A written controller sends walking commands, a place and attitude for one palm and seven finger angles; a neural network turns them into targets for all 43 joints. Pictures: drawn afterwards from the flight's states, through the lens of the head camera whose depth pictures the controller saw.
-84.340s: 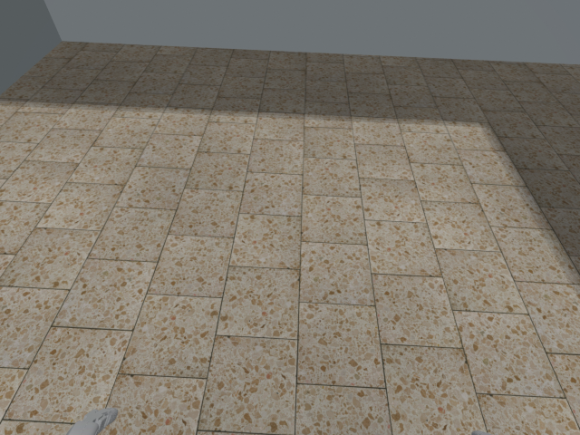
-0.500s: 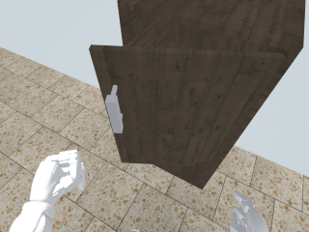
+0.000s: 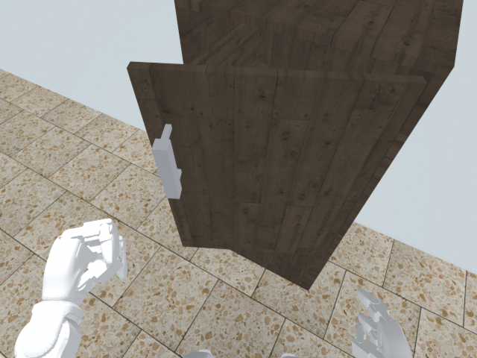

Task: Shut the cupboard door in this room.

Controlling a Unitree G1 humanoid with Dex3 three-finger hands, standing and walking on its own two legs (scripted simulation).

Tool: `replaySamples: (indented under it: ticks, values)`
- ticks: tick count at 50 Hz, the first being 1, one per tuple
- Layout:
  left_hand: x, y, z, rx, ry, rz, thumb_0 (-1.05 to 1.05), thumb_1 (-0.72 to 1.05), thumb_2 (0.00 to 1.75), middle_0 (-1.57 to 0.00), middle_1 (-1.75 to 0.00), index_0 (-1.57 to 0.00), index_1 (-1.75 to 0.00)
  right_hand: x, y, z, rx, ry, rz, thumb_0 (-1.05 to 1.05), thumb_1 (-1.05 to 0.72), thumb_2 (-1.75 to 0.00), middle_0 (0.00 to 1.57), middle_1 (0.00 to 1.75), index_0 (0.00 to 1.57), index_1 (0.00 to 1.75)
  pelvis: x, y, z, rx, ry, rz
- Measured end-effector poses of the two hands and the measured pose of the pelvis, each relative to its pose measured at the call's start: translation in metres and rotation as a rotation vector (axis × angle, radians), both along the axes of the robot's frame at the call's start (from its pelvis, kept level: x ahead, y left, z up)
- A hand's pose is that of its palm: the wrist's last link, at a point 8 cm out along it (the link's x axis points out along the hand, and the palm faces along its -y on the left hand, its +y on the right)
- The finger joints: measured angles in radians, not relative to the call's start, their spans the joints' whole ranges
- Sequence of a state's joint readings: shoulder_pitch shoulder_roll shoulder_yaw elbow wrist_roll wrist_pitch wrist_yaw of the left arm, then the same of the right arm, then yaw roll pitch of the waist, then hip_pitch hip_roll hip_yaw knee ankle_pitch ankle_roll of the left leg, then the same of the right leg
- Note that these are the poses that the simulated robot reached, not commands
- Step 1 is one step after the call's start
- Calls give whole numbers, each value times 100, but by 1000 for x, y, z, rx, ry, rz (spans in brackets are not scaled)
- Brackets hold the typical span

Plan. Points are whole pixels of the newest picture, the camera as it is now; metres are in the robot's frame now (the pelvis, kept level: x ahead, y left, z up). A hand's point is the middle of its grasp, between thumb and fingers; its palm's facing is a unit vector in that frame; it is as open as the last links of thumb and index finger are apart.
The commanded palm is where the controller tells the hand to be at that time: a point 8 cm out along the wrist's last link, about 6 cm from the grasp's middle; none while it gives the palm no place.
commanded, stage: bring the fist close to the handle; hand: left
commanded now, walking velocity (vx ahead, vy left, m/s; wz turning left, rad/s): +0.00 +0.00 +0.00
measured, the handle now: (170, 162) +0.43 +0.16 +0.07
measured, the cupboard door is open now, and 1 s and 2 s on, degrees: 25 25 17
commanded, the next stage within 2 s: push the door shut along its arc in 1.22 s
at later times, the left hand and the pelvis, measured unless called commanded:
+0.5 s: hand (161, 231) +0.30 +0.14 +0.07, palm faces -0.03 -1.00 -0.03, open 3.1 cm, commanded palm +0.28 +0.19 +0.08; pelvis +0.01 -0.01 +0.00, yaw -1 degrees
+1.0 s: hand (187, 212) +0.32 +0.11 +0.09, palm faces -0.01 -1.00 -0.03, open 3.1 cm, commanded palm +0.30 +0.16 +0.08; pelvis +0.00 -0.01 +0.01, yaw -2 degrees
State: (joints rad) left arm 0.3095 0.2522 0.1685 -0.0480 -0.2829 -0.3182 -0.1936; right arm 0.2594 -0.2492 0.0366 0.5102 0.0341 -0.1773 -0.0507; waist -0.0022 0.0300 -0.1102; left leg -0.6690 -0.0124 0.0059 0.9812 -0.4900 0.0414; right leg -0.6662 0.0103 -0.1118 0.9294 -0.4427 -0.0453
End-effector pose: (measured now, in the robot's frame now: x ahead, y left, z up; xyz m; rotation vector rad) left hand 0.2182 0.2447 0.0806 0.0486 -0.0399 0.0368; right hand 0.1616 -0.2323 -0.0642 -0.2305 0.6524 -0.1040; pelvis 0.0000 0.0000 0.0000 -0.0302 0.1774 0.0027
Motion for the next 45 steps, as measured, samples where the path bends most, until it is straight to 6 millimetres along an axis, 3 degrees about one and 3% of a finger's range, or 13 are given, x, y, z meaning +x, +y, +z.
replaySamples:
  ticks: [10, 20, 26, 33, 45]
  values:
    - [28, -36, -10, -23, 82, -94, 1, 90, 90, -130, -150, -130, -150, -12, -13, -4, 15, 26, -40, 1, -90, -90, 20, 30, 20, 30, 0, -6, 3, 14, 1, -11]
    - [48, -33, -2, -9, 9, -15, 1, 90, 90, -130, -150, -130, -150, -18, -23, -9, 16, 81, -46, 1, -90, -90, 20, 30, 20, 30, 4, -13, 4, 22, 7, -15]
    - [60, -49, -12, -25, 64, -70, 1, 90, 90, -130, -150, -130, -150, -16, -25, -12, 16, 95, -59, 1, -90, -90, 20, 30, 20, 30, 6, -12, 5, 22, 10, -15]
    - [75, -68, 3, -38, -13, -70, 2, 90, 90, -130, -150, -130, -150, -13, -21, -12, 34, 94, -59, 1, -90, -90, 20, 30, 20, 30, 9, -11, 6, 29, 9, -22]
    - [81, -89, -5, -30, 19, -68, 1, 90, 90, -130, -150, -130, -150, -19, -17, -16, 56, 128, -49, 1, -90, -90, 20, 30, 20, 30, 4, -12, 6, 34, -2, -26]
